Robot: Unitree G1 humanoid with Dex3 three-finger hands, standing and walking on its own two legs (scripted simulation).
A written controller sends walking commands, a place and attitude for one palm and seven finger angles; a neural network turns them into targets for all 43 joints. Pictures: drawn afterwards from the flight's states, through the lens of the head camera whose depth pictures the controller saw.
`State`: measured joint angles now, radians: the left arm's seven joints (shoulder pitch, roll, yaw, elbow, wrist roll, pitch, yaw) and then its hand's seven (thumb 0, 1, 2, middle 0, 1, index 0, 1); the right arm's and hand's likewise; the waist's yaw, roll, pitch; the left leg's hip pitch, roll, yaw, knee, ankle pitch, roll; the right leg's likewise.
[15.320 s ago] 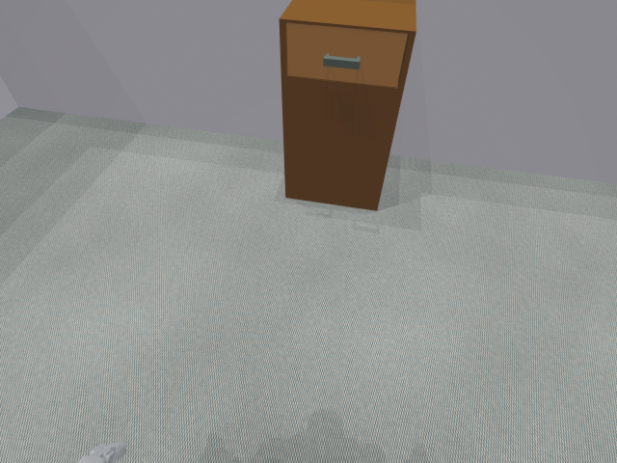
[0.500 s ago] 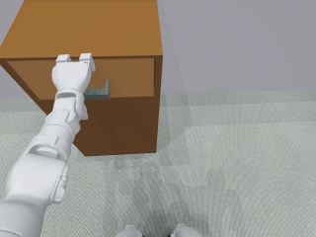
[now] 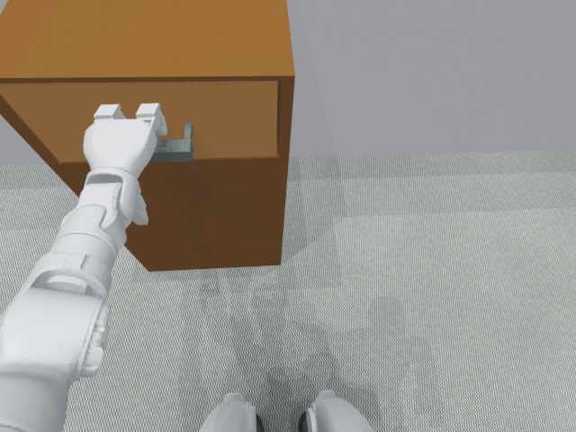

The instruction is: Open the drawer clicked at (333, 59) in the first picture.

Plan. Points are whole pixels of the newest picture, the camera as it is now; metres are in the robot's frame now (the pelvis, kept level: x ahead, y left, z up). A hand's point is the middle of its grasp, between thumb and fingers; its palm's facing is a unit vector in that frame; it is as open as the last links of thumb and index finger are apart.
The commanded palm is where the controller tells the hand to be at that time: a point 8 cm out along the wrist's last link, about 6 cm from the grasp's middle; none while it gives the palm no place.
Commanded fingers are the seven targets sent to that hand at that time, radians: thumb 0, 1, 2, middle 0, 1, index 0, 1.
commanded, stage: lower the fingers behind the handle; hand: left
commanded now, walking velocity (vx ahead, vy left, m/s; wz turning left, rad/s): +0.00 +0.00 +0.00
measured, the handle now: (154, 140) +0.56 +0.19 +0.00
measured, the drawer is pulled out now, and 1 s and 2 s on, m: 0.00 0.00 0.00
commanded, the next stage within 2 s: close the thumb around the handle in 1.04 s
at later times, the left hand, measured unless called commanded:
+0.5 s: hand (150, 173) +0.51 +0.20 -0.02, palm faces -0.07 -0.04 -1.00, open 13.8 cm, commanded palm +0.50 +0.19 +0.03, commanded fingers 0.00 -0.50 0.30 -0.30 -1.20 -0.30 -1.20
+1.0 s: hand (151, 173) +0.51 +0.19 -0.02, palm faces -0.09 -0.03 -1.00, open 13.8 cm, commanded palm +0.50 +0.19 +0.02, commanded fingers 0.00 -0.50 0.30 -0.30 -1.20 -0.30 -1.20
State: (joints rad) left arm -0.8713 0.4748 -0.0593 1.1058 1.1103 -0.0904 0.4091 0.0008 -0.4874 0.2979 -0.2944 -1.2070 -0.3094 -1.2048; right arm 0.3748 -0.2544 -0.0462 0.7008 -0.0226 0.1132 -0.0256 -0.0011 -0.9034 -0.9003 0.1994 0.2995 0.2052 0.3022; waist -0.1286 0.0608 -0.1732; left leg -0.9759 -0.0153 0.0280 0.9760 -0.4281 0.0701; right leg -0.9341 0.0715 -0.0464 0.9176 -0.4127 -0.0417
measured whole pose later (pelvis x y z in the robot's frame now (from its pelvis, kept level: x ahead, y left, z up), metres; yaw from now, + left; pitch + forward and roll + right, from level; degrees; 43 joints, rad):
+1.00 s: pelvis +0.00 +0.01 -0.01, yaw -1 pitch +27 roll -4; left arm -0.90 0.46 -0.07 1.16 1.11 -0.02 0.39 0.00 -0.49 0.30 -0.29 -1.20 -0.32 -1.21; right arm 0.36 -0.24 -0.01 0.68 -0.02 0.12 -0.03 0.00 -0.90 -0.90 0.20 0.30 0.21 0.30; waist -0.16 0.07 -0.18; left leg -1.05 0.00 0.04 1.05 -0.47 0.08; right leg -1.00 0.08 -0.04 0.98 -0.44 -0.03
